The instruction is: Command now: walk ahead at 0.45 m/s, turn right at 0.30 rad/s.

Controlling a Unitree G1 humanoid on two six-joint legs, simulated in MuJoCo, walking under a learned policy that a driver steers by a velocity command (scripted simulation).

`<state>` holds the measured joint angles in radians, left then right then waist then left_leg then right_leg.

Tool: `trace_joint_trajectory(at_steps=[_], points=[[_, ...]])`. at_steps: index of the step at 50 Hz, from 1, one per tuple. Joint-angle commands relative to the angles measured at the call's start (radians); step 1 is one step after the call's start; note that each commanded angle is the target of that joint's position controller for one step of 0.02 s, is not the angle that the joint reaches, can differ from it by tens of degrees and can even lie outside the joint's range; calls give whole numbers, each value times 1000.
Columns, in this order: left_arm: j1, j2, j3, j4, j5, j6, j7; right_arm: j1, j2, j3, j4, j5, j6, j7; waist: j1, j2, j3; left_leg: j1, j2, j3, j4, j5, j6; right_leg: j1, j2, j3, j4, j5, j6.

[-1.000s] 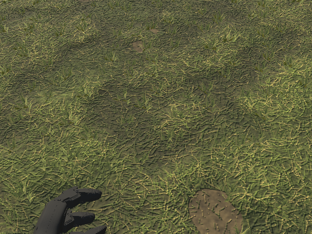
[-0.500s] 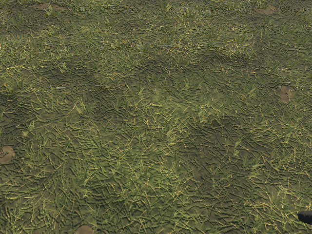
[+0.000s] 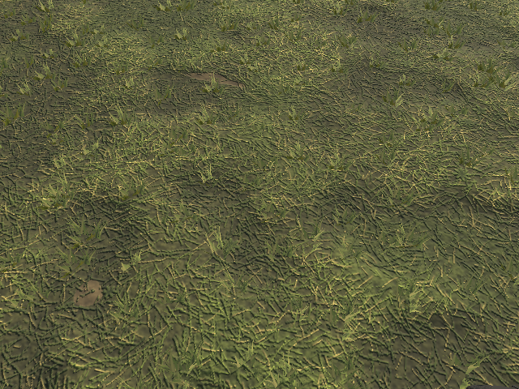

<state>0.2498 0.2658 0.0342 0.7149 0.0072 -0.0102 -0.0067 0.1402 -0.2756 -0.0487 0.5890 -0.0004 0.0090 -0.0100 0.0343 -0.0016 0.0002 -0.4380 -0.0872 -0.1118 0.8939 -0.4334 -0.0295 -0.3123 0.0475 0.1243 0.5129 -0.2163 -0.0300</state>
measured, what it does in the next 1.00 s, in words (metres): walks ahead, turning right: left foot, then right foot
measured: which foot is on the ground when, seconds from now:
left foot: up 0.00-0.16, down 0.18-0.60, up 0.62-1.00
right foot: down 0.00-0.18, up 0.20-0.56, down 0.58-1.00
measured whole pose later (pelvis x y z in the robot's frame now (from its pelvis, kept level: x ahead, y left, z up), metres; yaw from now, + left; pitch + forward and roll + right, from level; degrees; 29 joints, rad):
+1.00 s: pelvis +0.52 -0.36 -0.02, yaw -51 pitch +3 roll +0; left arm 0.46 0.36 0.08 0.79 0.00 -0.05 -0.01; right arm -0.01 -0.29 0.03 0.57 -0.03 -0.06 0.03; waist 0.12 -0.01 0.03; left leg -0.64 0.05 -0.05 0.55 -0.02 -0.03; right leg 0.13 0.16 0.30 0.33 -0.45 -0.15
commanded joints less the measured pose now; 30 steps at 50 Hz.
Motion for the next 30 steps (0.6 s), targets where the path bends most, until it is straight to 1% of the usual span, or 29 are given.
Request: trace_joint_trajectory(at_steps=[1,2,3,4,5,6,7,8,9,10,11,12,13,14,15,16,17,19,21,23,24,25,26,27,28,29,30], points=[[-7,222,64,-80,-33,-21,24,-35,-114,-45,-66,-12,-61,6,-24,-122,11,-97,58,34,45,63,-14,60,-227,443,-365,-412,-134],[13,197,60,-75,-35,-19,30,-39,-79,-36,-58,-15,-76,6,-24,-138,-7,-28,37,66,-7,80,-20,48,-179,382,-363,-347,-117],[17,180,59,-78,-39,-15,35,-45,-54,-30,-54,-11,-86,5,-29,-158,-17,47,13,87,-82,76,-27,24,-135,340,-359,-308,-108],[3,173,61,-89,-44,-11,39,-57,-37,-27,-54,-3,-94,3,-38,-176,-11,123,-10,93,-177,63,-29,-12,-99,318,-352,-285,-106],[-2,173,65,-100,-49,-6,42,-75,-32,-28,-58,9,-99,2,-41,-195,1,160,-26,87,-269,46,-30,-22,-83,333,-340,-284,-114],[-21,251,101,-74,30,28,2,-11,-62,-20,-37,-40,-61,22,-62,-149,6,185,-50,115,-361,-66,-12,-26,-38,294,-275,-296,-114],[-53,229,106,-95,25,44,-13,25,-53,-25,-21,-34,-47,12,-85,-126,18,263,-58,141,-498,-2,-5,-68,-18,285,-226,-278,-101],[-79,191,100,-104,13,47,-15,104,-71,-28,4,-27,-41,-7,-121,-123,15,456,-43,162,-627,141,11,-187,24,260,-192,-243,-40],[-101,147,94,-117,3,37,-12,228,-142,-45,34,-26,-46,-29,-168,-135,-15,745,57,121,-656,169,40,-408,90,181,-111,-230,55],[8,26,64,-110,-13,27,-7,214,-199,-49,21,-21,-57,-40,-132,127,-104,821,374,-183,-667,-83,71,-498,101,84,254,-368,24],[-86,47,51,-180,-7,11,-14,136,-292,-73,-3,-50,-54,-50,-126,190,-55,649,582,-469,-723,-331,190,-675,7,2,417,-227,21],[-167,103,56,-203,7,6,-27,108,-220,-60,8,-64,-65,-44,-113,82,-7,569,564,-446,-717,-326,219,-674,-90,7,508,-135,13],[-149,120,64,-189,15,5,-43,90,-167,-40,15,-57,-77,-31,-87,69,13,548,491,-341,-723,-263,194,-679,-80,-1,553,-90,13],[-106,134,68,-163,23,10,-57,94,-152,-33,20,-55,-85,-23,-76,88,2,541,434,-234,-731,-169,168,-652,-80,-25,603,-61,23],[-91,144,73,-152,31,19,-74,116,-154,-30,36,-50,-91,-24,-76,107,10,524,398,-145,-748,-112,157,-644,-88,-58,659,-44,27],[-106,143,69,-155,32,25,-84,146,-158,-30,56,-46,-97,-18,-82,111,36,505,376,-77,-762,-56,149,-652,-104,-71,690,-21,27],[-130,136,64,-164,31,29,-90,174,-160,-31,75,-45,-103,-12,-87,109,59,498,366,-26,-773,-12,142,-665,-116,-76,705,-1,26],[-187,132,56,-186,28,36,-98,210,-159,-33,104,-45,-113,-4,-91,107,101,494,366,57,-791,56,132,-682,-141,-74,684,34,21],[-243,129,47,-204,28,37,-106,219,-157,-33,125,-46,-120,-1,-92,108,138,475,359,155,-809,126,121,-650,-157,-104,597,67,10],[-312,119,33,-223,27,35,-116,235,-160,-35,148,-48,-122,-1,-107,104,175,451,353,245,-837,193,112,-575,-161,-178,476,74,-21],[-343,107,25,-231,26,33,-118,254,-166,-37,162,-48,-120,-3,-115,96,191,458,355,281,-838,263,108,-541,-155,-215,419,58,-44],[-346,95,16,-232,23,32,-117,254,-175,-38,173,-48,-117,-3,-105,93,193,463,348,329,-805,442,99,-474,-133,-255,358,23,-74],[-320,92,14,-223,21,31,-108,252,-191,-39,180,-46,-114,-3,-80,97,161,472,341,373,-725,776,91,-369,-87,-302,317,-20,-106],[-258,102,19,-205,16,30,-93,266,-221,-44,190,-44,-107,-4,-40,119,94,503,354,385,-597,1154,91,-259,-21,-344,322,-76,-135],[-110,136,35,-169,11,23,-78,266,-260,-53,192,-44,-91,-3,42,136,-8,493,371,389,-376,1384,95,-84,43,-360,329,-154,-161],[119,181,62,-105,9,12,-64,232,-288,-59,175,-33,-82,2,160,132,-135,363,375,380,-88,1392,92,224,89,-327,271,-134,-192],[274,267,100,-37,19,14,-44,232,-229,-42,159,-45,-87,10,205,38,-220,95,323,354,251,924,60,541,43,-159,212,-186,-202]])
